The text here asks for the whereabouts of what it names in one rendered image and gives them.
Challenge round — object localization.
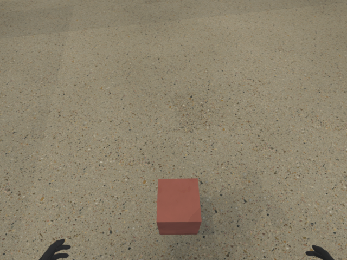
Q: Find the carton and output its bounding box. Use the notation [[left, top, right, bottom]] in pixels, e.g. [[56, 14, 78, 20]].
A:
[[156, 178, 202, 235]]

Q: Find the right robot hand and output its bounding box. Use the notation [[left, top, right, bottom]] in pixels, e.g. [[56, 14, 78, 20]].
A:
[[305, 245, 334, 260]]

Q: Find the left robot hand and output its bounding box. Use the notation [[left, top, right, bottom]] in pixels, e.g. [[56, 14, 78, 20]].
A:
[[39, 239, 71, 260]]

